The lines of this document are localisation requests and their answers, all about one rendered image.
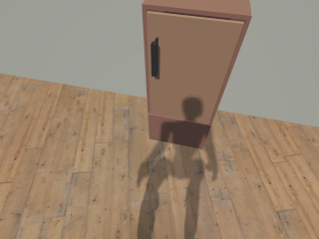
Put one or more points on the handle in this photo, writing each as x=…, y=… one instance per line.
x=155, y=57

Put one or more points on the cupboard door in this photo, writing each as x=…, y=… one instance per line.
x=194, y=54

